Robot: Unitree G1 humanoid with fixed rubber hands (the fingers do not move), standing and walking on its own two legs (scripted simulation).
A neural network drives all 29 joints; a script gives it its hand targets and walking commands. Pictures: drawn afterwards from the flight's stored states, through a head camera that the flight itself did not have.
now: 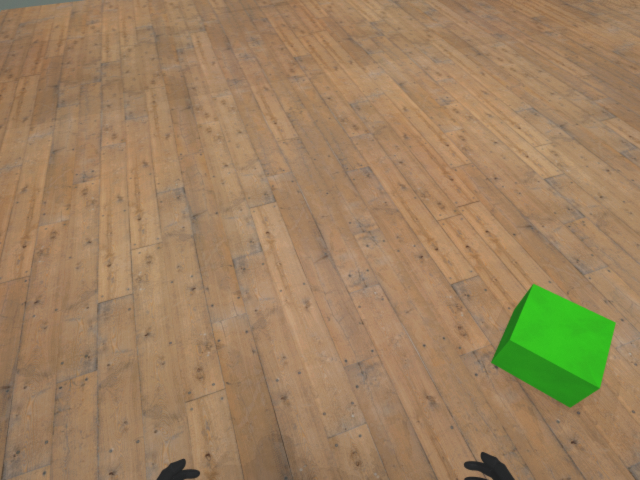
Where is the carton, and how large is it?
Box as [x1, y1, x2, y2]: [491, 284, 615, 406]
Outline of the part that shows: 533,284 514,309 491,362 564,404 571,406 599,388 615,322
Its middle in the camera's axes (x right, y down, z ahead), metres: +0.72 +0.33 +1.22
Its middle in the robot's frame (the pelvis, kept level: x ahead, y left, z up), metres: +0.62 -0.70 -0.68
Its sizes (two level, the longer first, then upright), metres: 0.245 0.242 0.166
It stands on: the floor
